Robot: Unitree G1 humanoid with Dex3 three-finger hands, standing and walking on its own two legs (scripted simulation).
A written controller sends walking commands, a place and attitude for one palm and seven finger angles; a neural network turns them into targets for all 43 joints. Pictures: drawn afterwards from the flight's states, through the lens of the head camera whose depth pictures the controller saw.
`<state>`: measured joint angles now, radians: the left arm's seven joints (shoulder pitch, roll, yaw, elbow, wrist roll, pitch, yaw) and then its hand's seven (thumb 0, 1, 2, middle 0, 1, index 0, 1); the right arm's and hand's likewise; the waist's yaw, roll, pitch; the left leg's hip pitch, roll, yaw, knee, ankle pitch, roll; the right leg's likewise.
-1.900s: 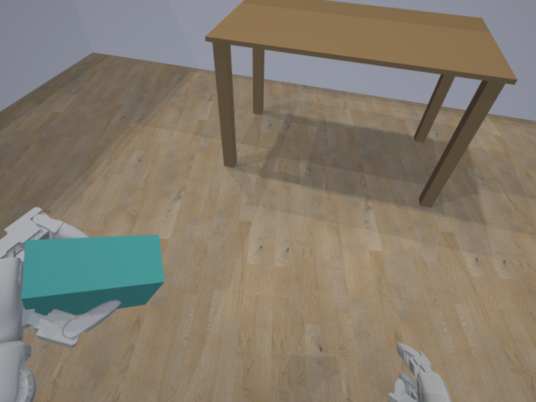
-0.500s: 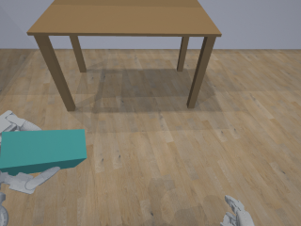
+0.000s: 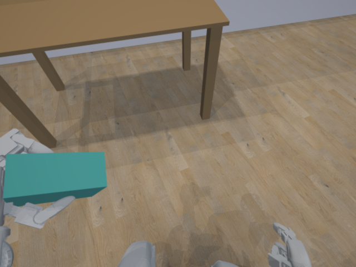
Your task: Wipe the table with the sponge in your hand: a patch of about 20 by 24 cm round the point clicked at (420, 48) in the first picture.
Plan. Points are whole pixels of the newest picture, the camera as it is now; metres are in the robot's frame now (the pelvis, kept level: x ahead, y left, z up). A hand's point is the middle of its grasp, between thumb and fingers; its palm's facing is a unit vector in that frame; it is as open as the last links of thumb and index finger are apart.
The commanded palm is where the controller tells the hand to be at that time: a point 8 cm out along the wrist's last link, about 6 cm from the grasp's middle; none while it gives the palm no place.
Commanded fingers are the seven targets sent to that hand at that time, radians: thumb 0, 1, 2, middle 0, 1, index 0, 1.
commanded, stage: walk to a spot facing it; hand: left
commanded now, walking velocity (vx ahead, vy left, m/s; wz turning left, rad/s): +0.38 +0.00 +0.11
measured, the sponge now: (71, 178) +0.24 +0.19 +0.14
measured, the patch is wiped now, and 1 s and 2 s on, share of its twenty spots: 0.00 0.00 0.00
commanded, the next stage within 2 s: turn to face it in 0.86 s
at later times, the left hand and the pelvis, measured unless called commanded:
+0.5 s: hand (55, 96) +0.37 +0.24 +0.20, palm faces +0.38 -0.83 -0.42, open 10.0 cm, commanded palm +0.32 +0.29 +0.19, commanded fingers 0.00 0.10 1.30 -1.20 -1.60 -1.20 -1.60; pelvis +0.16 +0.01 +0.01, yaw +0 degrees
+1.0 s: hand (82, 50) +0.51 +0.23 +0.20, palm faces +0.45 -0.75 -0.49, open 10.0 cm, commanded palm +0.45 +0.28 +0.19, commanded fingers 0.00 0.10 1.30 -1.20 -1.60 -1.20 -1.60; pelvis +0.32 -0.02 +0.00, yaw +6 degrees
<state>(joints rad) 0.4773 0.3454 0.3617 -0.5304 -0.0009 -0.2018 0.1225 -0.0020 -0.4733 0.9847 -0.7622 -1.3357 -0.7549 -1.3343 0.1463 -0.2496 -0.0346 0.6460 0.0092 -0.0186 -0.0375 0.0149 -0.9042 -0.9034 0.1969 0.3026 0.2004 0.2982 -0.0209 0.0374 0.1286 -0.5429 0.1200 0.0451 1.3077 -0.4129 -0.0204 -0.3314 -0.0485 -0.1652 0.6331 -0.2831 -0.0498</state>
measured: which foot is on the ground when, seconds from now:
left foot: up 0.00-0.20, down 0.22-0.60, up 0.62-1.00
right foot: down 0.00-0.22, up 0.24-0.58, down 0.60-1.00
